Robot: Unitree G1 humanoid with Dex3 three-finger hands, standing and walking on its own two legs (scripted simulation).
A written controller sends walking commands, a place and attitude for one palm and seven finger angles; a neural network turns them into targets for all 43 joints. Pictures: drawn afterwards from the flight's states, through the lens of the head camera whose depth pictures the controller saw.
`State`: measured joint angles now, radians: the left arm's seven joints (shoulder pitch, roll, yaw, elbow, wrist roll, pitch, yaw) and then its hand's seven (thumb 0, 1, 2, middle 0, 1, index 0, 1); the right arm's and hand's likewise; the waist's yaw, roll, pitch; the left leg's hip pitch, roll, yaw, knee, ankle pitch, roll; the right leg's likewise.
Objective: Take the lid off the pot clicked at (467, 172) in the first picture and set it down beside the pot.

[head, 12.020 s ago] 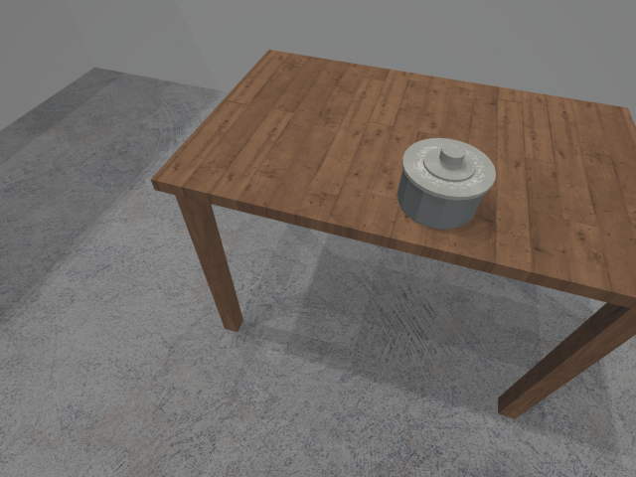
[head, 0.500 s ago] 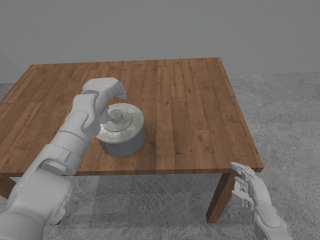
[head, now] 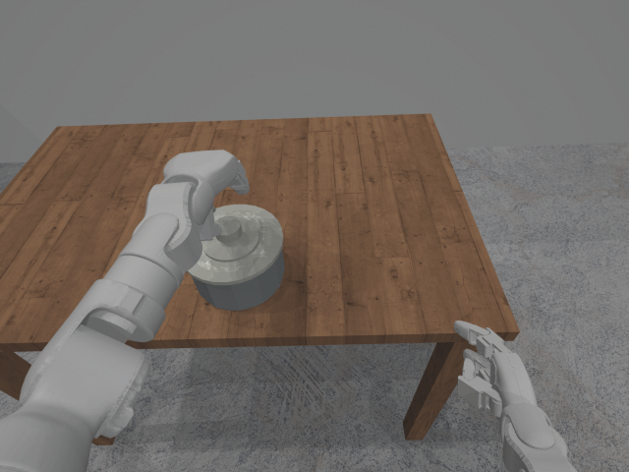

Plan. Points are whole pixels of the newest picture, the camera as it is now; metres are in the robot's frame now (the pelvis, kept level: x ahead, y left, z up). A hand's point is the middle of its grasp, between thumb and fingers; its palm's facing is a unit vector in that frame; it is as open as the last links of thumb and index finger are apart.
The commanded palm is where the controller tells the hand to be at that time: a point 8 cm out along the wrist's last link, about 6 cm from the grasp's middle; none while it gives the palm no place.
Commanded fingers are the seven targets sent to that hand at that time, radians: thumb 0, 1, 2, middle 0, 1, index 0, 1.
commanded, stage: move the open hand above the knob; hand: left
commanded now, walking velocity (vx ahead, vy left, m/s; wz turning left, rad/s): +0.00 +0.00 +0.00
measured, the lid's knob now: (228, 229) +0.46 +0.14 +0.05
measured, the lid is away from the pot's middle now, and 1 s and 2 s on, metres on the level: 0.00 0.00 0.00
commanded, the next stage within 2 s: lower the open fingers around the knob in 0.24 s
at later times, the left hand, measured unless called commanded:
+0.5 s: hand (210, 215) +0.42 +0.15 +0.12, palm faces -0.30 -0.05 -0.95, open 10.0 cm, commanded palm +0.42 +0.15 +0.17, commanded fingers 0.00 -0.28 1.40 -0.84 -0.08 -0.84 -0.08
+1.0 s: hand (212, 232) +0.43 +0.16 +0.08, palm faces -0.35 -0.07 -0.93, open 10.0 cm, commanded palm +0.43 +0.15 +0.13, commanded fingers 0.00 -0.28 1.40 -0.84 -0.08 -0.84 -0.08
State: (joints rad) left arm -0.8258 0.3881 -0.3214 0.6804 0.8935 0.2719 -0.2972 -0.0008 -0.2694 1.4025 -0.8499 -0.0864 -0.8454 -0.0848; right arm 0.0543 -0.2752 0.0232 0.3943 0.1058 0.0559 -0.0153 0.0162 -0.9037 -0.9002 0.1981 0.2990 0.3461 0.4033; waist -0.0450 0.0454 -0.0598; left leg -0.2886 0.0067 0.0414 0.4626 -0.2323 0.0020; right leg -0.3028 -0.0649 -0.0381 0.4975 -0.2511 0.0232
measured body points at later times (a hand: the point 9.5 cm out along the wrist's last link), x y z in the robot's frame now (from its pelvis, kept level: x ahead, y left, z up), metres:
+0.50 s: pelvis -0.01 +0.00 +0.00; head +0.00 -0.02 +0.45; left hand +0.43 +0.15 +0.17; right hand +0.24 -0.24 -0.03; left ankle +0.00 +0.12 -0.74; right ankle +0.00 -0.13 -0.74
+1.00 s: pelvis +0.00 +0.00 +0.00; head +0.02 -0.01 +0.45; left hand +0.44 +0.16 +0.13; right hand +0.24 -0.24 -0.03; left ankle +0.00 +0.12 -0.74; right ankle +0.00 -0.13 -0.74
